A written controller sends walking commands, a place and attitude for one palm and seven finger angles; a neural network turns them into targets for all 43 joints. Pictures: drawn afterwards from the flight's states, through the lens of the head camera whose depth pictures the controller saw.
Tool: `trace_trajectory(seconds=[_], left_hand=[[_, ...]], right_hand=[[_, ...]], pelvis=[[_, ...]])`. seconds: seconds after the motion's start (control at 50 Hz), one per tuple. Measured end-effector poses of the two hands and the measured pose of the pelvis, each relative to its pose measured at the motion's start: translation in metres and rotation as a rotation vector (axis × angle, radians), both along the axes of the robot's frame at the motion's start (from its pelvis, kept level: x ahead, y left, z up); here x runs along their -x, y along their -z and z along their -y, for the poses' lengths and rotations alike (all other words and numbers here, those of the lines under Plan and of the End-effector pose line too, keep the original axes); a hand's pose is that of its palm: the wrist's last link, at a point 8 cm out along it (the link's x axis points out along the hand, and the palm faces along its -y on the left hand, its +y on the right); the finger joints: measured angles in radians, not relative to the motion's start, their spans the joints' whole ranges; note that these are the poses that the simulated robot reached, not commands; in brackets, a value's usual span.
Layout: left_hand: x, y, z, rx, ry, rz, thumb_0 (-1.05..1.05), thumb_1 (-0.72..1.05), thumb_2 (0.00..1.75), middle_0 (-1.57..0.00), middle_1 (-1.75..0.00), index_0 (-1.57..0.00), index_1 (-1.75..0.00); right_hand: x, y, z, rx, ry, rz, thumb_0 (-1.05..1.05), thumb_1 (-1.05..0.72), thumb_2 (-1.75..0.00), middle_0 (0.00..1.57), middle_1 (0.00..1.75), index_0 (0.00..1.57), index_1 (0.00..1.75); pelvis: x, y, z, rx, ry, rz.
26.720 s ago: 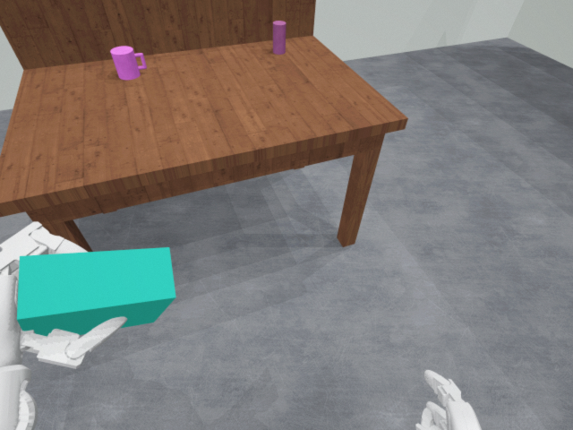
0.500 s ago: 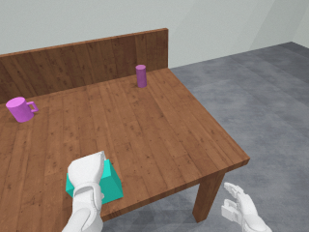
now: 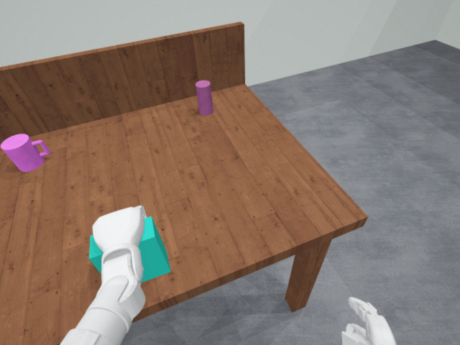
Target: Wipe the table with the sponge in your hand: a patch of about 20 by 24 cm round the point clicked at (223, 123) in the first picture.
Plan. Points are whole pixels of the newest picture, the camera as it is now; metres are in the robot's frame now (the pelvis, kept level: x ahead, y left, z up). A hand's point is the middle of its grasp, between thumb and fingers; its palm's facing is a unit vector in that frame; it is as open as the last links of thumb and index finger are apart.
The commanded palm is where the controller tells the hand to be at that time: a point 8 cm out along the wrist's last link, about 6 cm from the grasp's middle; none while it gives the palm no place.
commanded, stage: wipe forward along the middle lane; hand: left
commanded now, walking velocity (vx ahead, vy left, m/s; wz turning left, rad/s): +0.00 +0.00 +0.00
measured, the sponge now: (136, 260) +0.28 +0.24 -0.05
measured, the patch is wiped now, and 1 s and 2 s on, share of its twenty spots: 1.00 1.00 1.00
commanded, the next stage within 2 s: slide back across to the first lane in 1.20 s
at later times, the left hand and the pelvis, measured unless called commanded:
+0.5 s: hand (126, 224) +0.34 +0.26 +0.00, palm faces -0.09 -0.01 -1.00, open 9.5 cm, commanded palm +0.32 +0.27 +0.03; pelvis -0.02 -0.02 -0.01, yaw +0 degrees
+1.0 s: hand (115, 203) +0.39 +0.31 +0.00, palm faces -0.12 -0.01 -0.99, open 9.5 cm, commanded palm +0.37 +0.30 +0.03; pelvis -0.01 +0.00 -0.01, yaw -1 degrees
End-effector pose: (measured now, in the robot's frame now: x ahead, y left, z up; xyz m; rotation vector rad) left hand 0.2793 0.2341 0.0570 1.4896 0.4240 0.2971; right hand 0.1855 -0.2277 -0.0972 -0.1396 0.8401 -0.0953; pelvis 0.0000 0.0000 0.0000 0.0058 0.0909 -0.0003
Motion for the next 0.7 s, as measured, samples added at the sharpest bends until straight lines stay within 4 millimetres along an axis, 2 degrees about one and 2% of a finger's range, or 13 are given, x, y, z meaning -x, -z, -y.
trace_trajectory(seconds=[0.28,0.48,0.7], left_hand=[[-0.023,-0.001,-0.010,-0.044,0.007,-0.012,0.00,-0.51,1.12,-0.81,-1.39,-0.83,-1.37],[-0.042,-0.001,-0.019,-0.056,0.003,-0.029,0.01,-0.52,1.13,-0.82,-1.39,-0.84,-1.37],[-0.067,-0.002,-0.041,-0.057,-0.012,-0.039,0.01,-0.52,1.13,-0.82,-1.39,-0.83,-1.38]], right_hand=[[0.045,0.019,0.028,0.041,0.057,-0.079,0.01,-0.90,-0.90,0.20,0.30,0.20,0.30],[0.074,0.032,0.037,0.043,0.092,-0.140,0.01,-0.90,-0.90,0.20,0.30,0.20,0.30],[0.101,0.037,0.046,0.070,0.130,-0.215,0.01,-0.90,-0.90,0.21,0.30,0.20,0.30]], pelvis=[[0.017,0.007,0.011,-0.003,-0.005,-0.046],[0.022,0.011,0.016,-0.002,-0.001,-0.082],[0.020,0.013,0.016,0.007,0.003,-0.120]])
